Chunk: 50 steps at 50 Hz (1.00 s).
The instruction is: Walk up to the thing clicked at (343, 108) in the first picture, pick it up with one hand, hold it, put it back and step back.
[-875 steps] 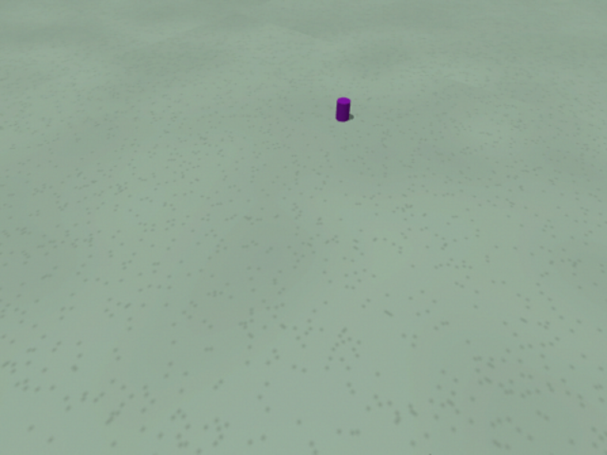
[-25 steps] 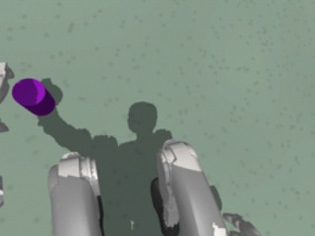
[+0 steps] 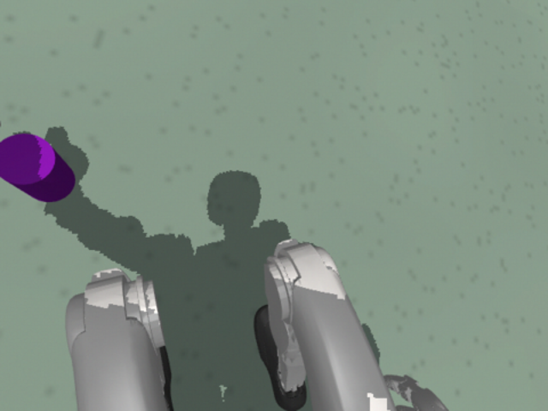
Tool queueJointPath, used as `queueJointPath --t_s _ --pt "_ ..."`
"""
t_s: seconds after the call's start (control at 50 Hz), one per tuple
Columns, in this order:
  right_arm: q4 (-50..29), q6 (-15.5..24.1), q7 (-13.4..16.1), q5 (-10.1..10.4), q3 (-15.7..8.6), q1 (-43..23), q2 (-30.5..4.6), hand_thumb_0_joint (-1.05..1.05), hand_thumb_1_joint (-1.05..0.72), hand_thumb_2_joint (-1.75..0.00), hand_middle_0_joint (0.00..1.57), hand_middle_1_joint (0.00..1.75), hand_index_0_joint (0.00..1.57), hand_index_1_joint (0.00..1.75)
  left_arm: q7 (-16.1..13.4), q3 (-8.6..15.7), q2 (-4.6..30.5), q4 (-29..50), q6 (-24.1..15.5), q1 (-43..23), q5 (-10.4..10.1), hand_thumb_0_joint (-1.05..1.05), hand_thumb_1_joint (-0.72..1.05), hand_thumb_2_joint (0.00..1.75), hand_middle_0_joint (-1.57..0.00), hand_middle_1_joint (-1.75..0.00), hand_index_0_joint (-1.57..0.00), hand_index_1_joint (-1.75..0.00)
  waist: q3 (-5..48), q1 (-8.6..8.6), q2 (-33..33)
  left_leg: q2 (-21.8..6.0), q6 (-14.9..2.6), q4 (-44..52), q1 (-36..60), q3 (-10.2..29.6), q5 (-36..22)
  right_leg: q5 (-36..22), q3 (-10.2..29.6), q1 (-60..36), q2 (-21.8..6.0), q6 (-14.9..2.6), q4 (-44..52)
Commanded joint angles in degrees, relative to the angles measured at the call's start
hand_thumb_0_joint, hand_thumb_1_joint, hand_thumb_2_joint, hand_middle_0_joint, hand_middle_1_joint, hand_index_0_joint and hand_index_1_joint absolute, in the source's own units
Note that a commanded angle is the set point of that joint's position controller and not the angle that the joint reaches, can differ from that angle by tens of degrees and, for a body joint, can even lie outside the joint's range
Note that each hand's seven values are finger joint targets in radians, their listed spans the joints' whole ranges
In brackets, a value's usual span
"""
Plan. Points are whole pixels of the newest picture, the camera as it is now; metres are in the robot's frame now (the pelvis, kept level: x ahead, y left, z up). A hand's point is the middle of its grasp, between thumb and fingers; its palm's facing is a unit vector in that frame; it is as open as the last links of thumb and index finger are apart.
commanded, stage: rise first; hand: left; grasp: from above
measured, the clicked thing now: (38, 170) +0.50 +0.31 -0.28
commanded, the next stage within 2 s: approach in 0.60 s
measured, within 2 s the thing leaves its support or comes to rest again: neither
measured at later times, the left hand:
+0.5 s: hand out of the picture +0.46 +0.35 -0.16, palm faces -0.43 -0.09 -0.90, open 14.1 cm
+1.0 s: hand (9, 152) +0.49 +0.30 -0.16, palm faces -0.41 -0.06 -0.91, open 14.0 cm
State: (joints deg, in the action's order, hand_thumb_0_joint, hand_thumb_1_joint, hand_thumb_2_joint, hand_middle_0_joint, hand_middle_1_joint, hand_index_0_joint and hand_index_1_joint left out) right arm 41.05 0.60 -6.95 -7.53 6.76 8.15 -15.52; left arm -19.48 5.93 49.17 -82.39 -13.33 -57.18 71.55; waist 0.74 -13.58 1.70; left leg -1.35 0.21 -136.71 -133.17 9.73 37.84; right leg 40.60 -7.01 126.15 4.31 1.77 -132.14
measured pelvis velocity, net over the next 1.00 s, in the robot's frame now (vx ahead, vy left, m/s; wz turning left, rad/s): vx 0.00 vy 0.00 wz -0.01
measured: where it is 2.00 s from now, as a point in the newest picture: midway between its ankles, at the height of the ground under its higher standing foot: (223, 390)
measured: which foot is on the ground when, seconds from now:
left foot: down 0.00-1.00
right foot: down 0.00-1.00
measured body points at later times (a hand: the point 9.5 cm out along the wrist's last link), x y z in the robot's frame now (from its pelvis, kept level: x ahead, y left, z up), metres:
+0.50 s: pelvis +0.00 +0.00 +0.00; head +0.25 +0.10 +0.36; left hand +0.48 +0.35 -0.11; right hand +0.06 -0.26 -0.10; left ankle +0.08 +0.13 -0.30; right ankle +0.10 -0.12 -0.30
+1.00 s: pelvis +0.00 +0.00 +0.00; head +0.24 +0.10 +0.36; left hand +0.51 +0.31 -0.11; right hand +0.05 -0.26 -0.09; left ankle +0.08 +0.13 -0.30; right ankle +0.10 -0.12 -0.30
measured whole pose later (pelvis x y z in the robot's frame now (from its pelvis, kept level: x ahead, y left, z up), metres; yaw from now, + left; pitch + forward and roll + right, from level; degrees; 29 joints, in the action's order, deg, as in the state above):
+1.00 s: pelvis +0.00 +0.00 +0.00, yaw +0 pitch +34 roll -10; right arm 39.7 0.9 -6.8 -7.8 9.0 8.9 -15.6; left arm -19.9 -0.8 47.2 -84.4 -11.3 -63.7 71.5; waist 0.9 -16.1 2.4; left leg -1.1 0.3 -136.6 -134.0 10.1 37.1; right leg 39.8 -7.3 126.8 4.2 1.8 -131.8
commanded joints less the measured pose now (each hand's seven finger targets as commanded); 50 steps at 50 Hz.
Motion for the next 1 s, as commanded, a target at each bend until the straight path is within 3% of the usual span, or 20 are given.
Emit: queueJointPath --t_s 0.0,0.08,0.12,0.18,0.24,0.36,0.4,0.52,0.66,0.68,0.7,0.76,0.84,0.86,0.88,0.94,0.98 --pt "-0.57 0.32 0.44 -0.11 -4.38 11.71 -14.51 0.0 -0.91 -0.9 0.2 0.3 0.2 0.3 -1.95 1.62 16.45 7.56 0.34 -17.27 -0.34 0.0 -0.58 1.02 -0.06 -1.06 -0.06 -1.06 38.7 0.1 -20.73 -0.28 -1.58 13.64 32.26 -4.13 -8.13 -13.07 -3.67 -15.26 0.96 -3.76 13.11" --pt "-0.73 0.35 0.33 -0.34 -4.11 12.22 -14.72 0.0 -0.91 -0.9 0.2 0.3 0.2 0.3 -1.8 1.58 16.56 7.15 0.59 -17.37 -0.62 0.0 -0.57 1.01 -0.06 -1.06 -0.07 -1.06 37.86 -0.74 -20.06 -0.25 -1.87 12.54 31.43 -4.44 -9.25 -14.18 -3.55 -15.89 0.88 -3.47 13.31" --pt "-0.73 0.22 0.43 -0.37 -4.11 12.41 -14.92 0.0 -0.91 -0.9 0.2 0.3 0.2 0.3 -1.74 2.42 18.05 9.24 0.34 -18.85 -0.39 0.0 -0.58 1.02 -0.07 -1.06 -0.06 -1.06 40.3 -0.51 -21.55 -0.25 -1.75 12.45 32.88 -4.31 -10.43 -14.98 -3.72 -16.42 0.91 -3.43 12.84" --pt "-1.02 0.02 0.25 -0.41 -3.9 12.18 -14.85 0.0 -0.91 -0.9 0.2 0.3 0.2 0.3 -1.27 1.28 16.5 7.46 0.34 -17.42 -0.74 0.0 -0.58 1.02 -0.07 -1.05 -0.06 -1.05 38.63 -1.21 -20.16 -0.29 -1.87 12.38 31.71 -4.2 -9.34 -14.15 -3.84 -16.02 1.02 -3.37 13.4" --pt "-0.96 0.14 0.32 -0.33 -3.79 12.05 -14.98 0.0 -0.91 -0.9 0.2 0.3 0.2 0.3 -0.97 1.88 17.92 7.88 0.24 -17.41 -0.69 0.0 -0.58 1.02 -0.07 -1.06 -0.07 -1.06 37.58 -0.57 -20.74 -0.35 -1.73 12.55 31.57 -4.05 -8.47 -13.4 -3.72 -15.38 0.9 -3.54 13.02" --pt "-1.49 -0.12 0.07 -0.28 -3.77 12.49 -14.8 0.0 -0.91 -0.9 0.2 0.3 0.2 0.3 -0.86 1.4 17.19 10.44 0.37 -18.38 -0.8 0.0 -0.58 1.02 -0.07 -1.05 -0.06 -1.06 40.34 -1.05 -22.06 -0.4 -1.73 12.2 33.09 -4.22 -11.18 -15.76 -3.91 -16.84 1.07 -3.41 12.96" --pt "-1.45 -0.29 0.01 -0.19 -3.91 12.63 -14.92 0.0 -0.91 -0.9 0.2 0.3 0.2 0.3 -0.82 2.19 18.01 10.39 0.53 -17.47 -1.12 0.0 -0.58 1.02 -0.07 -1.06 -0.07 -1.06 40.82 -0.51 -21.85 -0.39 -1.75 12.36 32.94 -4.29 -11.26 -15.78 -3.86 -17.35 1.11 -3.38 13.16" --pt "-1.91 -0.3 0.12 0.01 -3.81 12.17 -14.98 0.0 -0.91 -0.9 0.2 0.3 0.2 0.3 -0.11 1.2 17.03 9.61 1.13 -17.71 -1.34 0.0 -0.57 1.01 -0.07 -1.06 -0.07 -1.06 37.9 -1.04 -21.61 -0.48 -1.73 13.16 32.64 -3.64 -9.25 -14.07 -3.89 -15.03 0.89 -3.56 13.14" --pt "-2.63 -0.6 -0.02 0.18 -3.5 12.4 -14.95 0.0 -0.91 -0.9 0.2 0.3 0.2 0.3 0.76 1.4 17.83 10.63 0.94 -17.44 -1.39 0.0 -0.57 1.01 -0.08 -1.06 -0.08 -1.06 38.57 -0.84 -21.32 -0.22 -1.8 13.58 31.94 -3.95 -9.56 -14.5 -3.74 -16.99 0.95 -3.48 13.62" --pt "-2.65 -0.68 0.02 0.21 -3.56 12.38 -15.0 0.0 -0.91 -0.91 0.2 0.3 0.2 0.3 0.76 1.43 17.61 10.25 0.87 -17.49 -1.35 0.0 -0.61 1.08 -0.08 -1.02 -0.05 -1.06 38.6 -0.84 -21.24 -0.32 -1.65 13.89 31.8 -3.75 -8.84 -13.84 -3.89 -16.61 0.95 -3.58 13.35" --pt "-2.47 -0.59 0.07 0.22 -3.54 11.99 -14.96 0.0 -0.91 -0.9 0.2 0.3 0.2 0.3 0.91 0.52 16.5 9.48 0.97 -17.28 -1.43 0.0 -0.57 1.0 -0.07 -1.1 -0.08 -1.09 37.12 -1.1 -21.04 -0.33 -1.67 14.04 31.58 -3.59 -7.8 -12.98 -3.92 -15.03 0.93 -3.68 13.39" --pt "-1.99 -0.17 0.16 0.13 -3.39 12.67 -14.93 0.0 -0.91 -0.9 0.2 0.3 0.2 0.3 1.06 -2.65 11.85 10.24 0.4 -20.57 -1.87 0.0 -0.57 1.0 -0.07 -1.1 -0.08 -1.09 35.04 -3.68 -20.86 -0.53 -1.65 13.7 31.1 -3.32 -6.43 -12.46 -4.16 -13.45 0.93 -3.59 13.91" --pt "-1.23 0.26 0.39 -0.13 -3.29 13.88 -14.95 0.0 -0.91 -0.9 0.2 0.3 0.2 0.3 -0.19 -4.81 9.77 12.0 0.13 -25.77 -1.59 0.0 -0.55 1.01 -0.07 -1.11 -0.08 -1.1 38.59 -4.66 -22.91 -0.63 -1.35 13.13 33.57 -3.53 -8.19 -14.08 -4.43 -14.03 1.27 -3.6 13.99" --pt "-0.99 0.41 0.47 -0.28 -3.29 14.39 -15.03 0.0 -0.91 -0.9 0.2 0.3 0.2 0.3 -0.7 -5.75 7.99 11.44 0.34 -27.9 -1.51 0.0 -0.55 1.01 -0.07 -1.11 -0.08 -1.1 38.69 -5.81 -23.13 -0.62 -1.2 13.28 34.35 -3.19 -8.37 -14.42 -4.72 -13.42 1.14 -3.62 13.6" --pt "-0.69 0.45 0.51 -0.24 -3.14 14.1 -14.86 0.0 -0.91 -0.9 0.2 0.3 0.2 0.3 -1.25 -6.43 7.32 8.74 0.8 -27.51 -1.28 0.0 -0.55 0.99 -0.07 -1.11 -0.08 -1.1 37.77 -5.64 -23.13 -0.68 -1.11 13.49 33.72 -3.17 -8.02 -14.24 -4.85 -12.83 1.37 -3.81 13.45" --pt "-0.89 0.58 0.82 -0.65 -2.35 14.83 -15.25 0.0 -0.91 -0.9 0.2 0.3 0.2 0.3 -3.7 -5.3 9.25 6.75 2.62 -30.36 -0.19 0.0 -0.54 1.0 -0.07 -1.11 -0.09 -1.09 38.64 -5.9 -24.82 -0.47 -1.03 13.24 33.86 -3.68 -9.5 -15.55 -4.9 -13.44 1.36 -3.78 13.16" --pt "-0.86 0.69 0.89 -0.74 -2.05 14.46 -15.2 0.0 -0.91 -0.9 0.2 0.3 0.2 0.3 -4.9 -5.78 7.88 2.45 4.59 -29.33 0.47 0.0 -0.55 1.0 -0.07 -1.1 -0.08 -1.09 38.0 -5.75 -24.39 -0.56 -1.05 13.65 33.56 -3.58 -9.19 -15.33 -5.1 -12.34 1.53 -3.95 12.85"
